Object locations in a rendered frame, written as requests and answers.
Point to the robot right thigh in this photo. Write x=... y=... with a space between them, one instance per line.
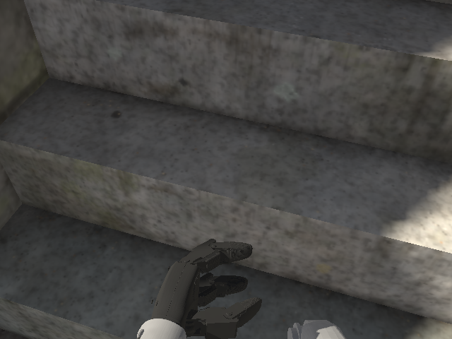
x=315 y=329

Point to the robot left hand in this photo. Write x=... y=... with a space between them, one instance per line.
x=183 y=290

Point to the left robot forearm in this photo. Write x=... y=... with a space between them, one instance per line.
x=161 y=329

